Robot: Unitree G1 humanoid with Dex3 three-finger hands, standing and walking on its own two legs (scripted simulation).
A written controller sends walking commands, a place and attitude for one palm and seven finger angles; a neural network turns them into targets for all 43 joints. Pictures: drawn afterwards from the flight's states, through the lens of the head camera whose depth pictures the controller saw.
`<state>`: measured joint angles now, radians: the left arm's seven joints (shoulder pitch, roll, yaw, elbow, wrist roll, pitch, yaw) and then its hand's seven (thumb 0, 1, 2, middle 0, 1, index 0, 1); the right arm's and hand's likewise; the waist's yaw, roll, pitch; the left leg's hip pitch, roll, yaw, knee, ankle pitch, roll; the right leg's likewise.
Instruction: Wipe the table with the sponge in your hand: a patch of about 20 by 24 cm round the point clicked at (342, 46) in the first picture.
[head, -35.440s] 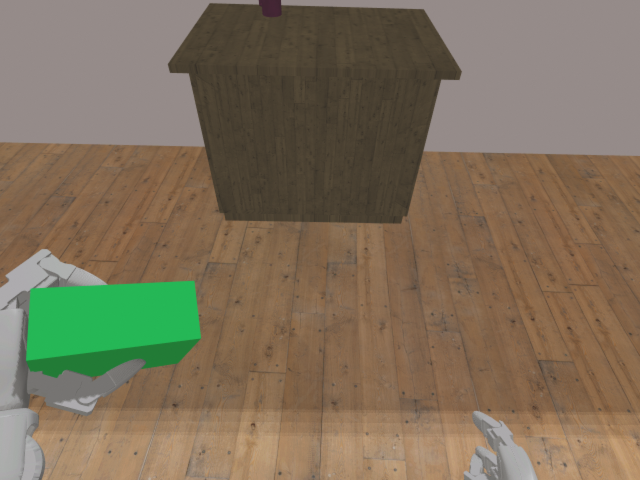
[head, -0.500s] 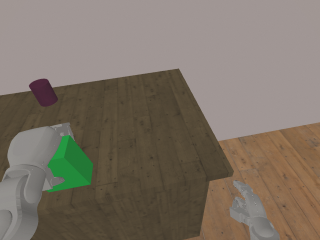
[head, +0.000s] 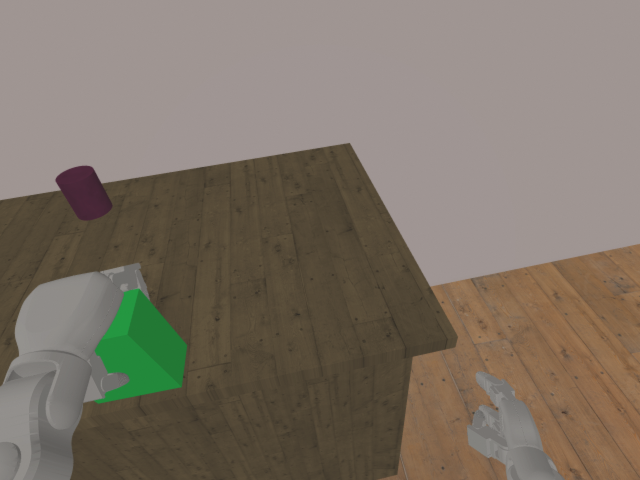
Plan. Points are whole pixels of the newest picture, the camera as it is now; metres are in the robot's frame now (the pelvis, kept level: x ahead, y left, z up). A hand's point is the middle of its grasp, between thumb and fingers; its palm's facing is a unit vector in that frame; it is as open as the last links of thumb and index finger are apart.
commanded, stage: bring the sponge back beside the body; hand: left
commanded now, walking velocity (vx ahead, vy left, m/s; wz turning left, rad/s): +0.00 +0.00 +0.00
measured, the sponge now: (127, 358) +0.20 +0.28 +0.09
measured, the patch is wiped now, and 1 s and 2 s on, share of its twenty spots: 0.95 0.95 0.95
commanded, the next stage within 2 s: step back with the hand held close in 0.12 s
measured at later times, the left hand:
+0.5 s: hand (144, 281) +0.23 +0.23 +0.20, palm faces +0.35 -0.85 -0.40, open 9.9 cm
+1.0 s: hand (81, 326) +0.16 +0.26 +0.20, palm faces +0.45 -0.78 -0.43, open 9.9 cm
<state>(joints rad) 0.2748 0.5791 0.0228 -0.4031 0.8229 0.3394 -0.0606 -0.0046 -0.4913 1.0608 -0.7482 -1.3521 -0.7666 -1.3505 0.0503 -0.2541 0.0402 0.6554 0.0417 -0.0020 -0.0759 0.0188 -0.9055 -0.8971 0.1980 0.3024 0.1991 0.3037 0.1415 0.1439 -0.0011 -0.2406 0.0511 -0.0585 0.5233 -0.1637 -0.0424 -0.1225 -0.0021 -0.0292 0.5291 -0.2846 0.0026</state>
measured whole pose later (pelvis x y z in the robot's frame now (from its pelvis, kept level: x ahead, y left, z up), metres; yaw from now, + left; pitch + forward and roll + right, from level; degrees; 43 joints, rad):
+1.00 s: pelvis -0.05 +0.01 -0.02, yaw +0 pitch +1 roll -2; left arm 0.43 0.43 0.44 -0.60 -0.05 -0.17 0.15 -0.01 -0.49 1.06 -0.75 -1.35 -0.77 -1.35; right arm 0.21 -0.21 0.02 0.56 0.01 -0.13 -0.08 0.02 -0.90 -0.90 0.20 0.30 0.20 0.30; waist 0.01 0.04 -0.01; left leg -0.53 0.03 -0.06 0.71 -0.22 0.00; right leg -0.43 0.01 -0.02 0.67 -0.25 0.02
